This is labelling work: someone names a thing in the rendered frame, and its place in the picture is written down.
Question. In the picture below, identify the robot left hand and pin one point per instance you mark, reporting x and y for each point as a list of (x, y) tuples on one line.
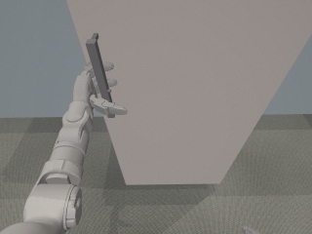
[(85, 88)]

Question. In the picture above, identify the left robot upper arm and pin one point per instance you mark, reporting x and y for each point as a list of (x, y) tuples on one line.
[(52, 208)]

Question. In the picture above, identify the fridge door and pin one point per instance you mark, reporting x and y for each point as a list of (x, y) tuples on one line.
[(194, 75)]

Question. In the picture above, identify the left robot forearm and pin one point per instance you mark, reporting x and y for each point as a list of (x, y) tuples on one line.
[(66, 162)]

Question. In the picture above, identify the handle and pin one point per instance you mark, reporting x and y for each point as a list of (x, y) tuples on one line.
[(96, 61)]

